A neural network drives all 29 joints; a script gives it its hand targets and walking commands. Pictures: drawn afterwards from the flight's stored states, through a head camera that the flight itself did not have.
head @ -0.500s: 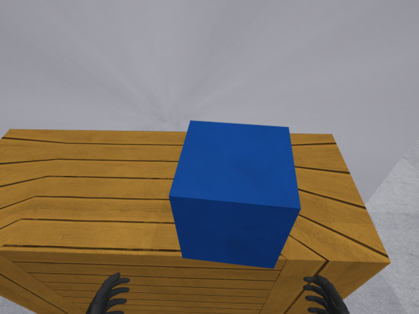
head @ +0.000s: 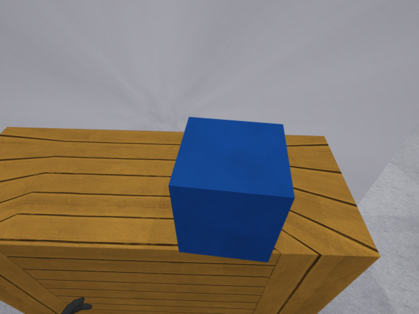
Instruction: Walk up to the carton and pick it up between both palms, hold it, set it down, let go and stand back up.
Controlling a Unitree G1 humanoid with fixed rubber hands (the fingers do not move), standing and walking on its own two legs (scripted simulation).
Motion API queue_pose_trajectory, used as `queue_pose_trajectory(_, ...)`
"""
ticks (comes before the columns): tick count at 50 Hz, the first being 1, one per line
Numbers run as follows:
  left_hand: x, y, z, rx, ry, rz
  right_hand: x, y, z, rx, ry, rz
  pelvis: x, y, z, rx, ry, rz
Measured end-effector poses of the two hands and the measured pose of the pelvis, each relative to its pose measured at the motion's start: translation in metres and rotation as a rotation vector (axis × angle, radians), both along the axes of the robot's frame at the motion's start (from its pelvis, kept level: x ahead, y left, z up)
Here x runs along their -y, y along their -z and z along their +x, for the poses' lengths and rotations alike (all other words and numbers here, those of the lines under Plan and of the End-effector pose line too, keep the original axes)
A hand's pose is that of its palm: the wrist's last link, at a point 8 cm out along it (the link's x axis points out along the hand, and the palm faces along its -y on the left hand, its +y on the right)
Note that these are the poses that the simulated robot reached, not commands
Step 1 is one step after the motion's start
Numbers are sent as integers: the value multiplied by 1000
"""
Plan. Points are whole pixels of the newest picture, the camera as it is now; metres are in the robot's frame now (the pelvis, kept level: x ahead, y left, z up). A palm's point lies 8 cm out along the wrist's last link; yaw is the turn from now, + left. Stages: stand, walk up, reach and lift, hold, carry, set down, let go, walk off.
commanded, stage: stand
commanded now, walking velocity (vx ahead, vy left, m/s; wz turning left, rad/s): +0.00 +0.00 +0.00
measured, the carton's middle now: (228, 190) +0.39 -0.02 +0.02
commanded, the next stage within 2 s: none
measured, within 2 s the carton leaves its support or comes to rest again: neither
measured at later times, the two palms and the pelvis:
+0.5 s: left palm out of the picture +0.08 +0.34 -0.10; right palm out of the picture +0.09 -0.29 -0.09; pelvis +0.00 +0.02 +0.00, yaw +0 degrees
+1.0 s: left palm out of the picture +0.05 +0.34 -0.10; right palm out of the picture +0.08 -0.29 -0.10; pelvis -0.01 +0.02 +0.01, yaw +1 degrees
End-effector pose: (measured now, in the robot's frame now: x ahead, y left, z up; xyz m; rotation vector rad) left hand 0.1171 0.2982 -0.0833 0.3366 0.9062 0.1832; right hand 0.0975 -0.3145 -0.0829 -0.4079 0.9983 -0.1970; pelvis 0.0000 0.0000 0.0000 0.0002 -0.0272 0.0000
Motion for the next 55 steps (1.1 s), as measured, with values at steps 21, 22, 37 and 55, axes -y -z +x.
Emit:
queue_pose_trajectory(21, -33, 13, -32, -158, -27, 27, -27, 11, -4, -80, -22, 26, -18, -4, -1, 12, -1, -8)
queue_pose_trajectory(22, -34, 12, -33, -162, -32, 27, -27, 11, -6, -88, -21, 25, -19, -4, -1, 12, -2, -8)
queue_pose_trajectory(37, -37, 20, -48, -206, -39, 10, -27, 7, -10, -101, -3, 5, -23, -6, -7, 21, -5, -2)
queue_pose_trajectory(55, -44, 15, -61, -256, -58, 45, -28, 18, -19, -152, 12, 36, -22, -7, -9, 13, -10, -5)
